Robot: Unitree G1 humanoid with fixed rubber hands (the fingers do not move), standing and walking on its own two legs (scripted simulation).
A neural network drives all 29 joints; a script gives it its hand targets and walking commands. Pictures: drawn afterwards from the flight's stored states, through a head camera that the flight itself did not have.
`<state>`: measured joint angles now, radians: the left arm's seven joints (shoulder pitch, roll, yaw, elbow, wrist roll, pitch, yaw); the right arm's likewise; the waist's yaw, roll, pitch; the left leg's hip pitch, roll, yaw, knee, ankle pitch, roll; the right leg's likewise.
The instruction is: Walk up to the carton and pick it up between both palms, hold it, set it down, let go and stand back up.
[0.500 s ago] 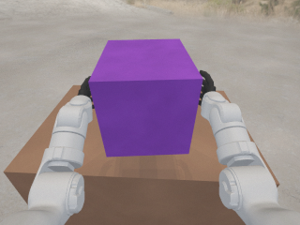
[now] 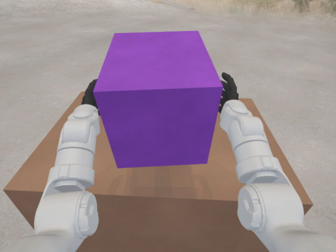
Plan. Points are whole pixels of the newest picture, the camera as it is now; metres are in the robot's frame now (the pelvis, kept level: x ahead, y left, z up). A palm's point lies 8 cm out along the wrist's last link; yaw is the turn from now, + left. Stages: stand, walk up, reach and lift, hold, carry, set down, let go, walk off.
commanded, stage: set down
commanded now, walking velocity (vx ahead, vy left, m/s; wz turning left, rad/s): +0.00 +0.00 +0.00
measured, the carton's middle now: (159, 96) +0.47 +0.05 +0.20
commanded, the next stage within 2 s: none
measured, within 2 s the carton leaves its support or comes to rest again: neither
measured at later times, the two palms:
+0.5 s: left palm (99, 120) +0.41 +0.21 +0.15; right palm (219, 122) +0.43 -0.12 +0.15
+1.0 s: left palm (106, 127) +0.41 +0.20 +0.13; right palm (223, 129) +0.43 -0.13 +0.13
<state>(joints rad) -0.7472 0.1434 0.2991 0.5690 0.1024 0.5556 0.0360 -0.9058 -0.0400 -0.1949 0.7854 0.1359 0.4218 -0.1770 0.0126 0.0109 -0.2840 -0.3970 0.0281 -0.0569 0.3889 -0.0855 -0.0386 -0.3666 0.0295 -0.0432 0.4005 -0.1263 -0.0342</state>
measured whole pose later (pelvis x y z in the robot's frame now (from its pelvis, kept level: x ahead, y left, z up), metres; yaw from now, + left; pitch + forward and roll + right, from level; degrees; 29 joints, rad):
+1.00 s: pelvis +0.03 +0.00 +0.00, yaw +0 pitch +5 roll -1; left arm -0.66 0.08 0.26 0.66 0.15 0.28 0.08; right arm -0.76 -0.02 -0.26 0.93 0.04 0.04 -0.08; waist 0.01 -0.02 -0.15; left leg -0.35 0.03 -0.06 0.36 -0.11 -0.04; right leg -0.31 0.03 -0.04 0.35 -0.14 -0.03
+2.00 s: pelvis +0.05 +0.00 +0.01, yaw +0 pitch +8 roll +0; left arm -0.61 -0.02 0.31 0.73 0.23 0.11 0.12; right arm -0.73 -0.03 -0.43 1.02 -0.15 -0.14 0.04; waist 0.01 -0.02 -0.11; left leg -0.35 0.03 -0.06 0.36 -0.14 -0.04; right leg -0.31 0.03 -0.04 0.35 -0.17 -0.03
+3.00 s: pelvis +0.07 -0.01 +0.01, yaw +0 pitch +9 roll +0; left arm -0.59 -0.05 0.38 0.83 0.27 -0.07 0.12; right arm -0.73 -0.03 -0.48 1.10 -0.24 -0.30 0.06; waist 0.01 0.00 -0.06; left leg -0.35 0.03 -0.05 0.34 -0.16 -0.04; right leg -0.31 0.03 -0.04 0.35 -0.20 -0.03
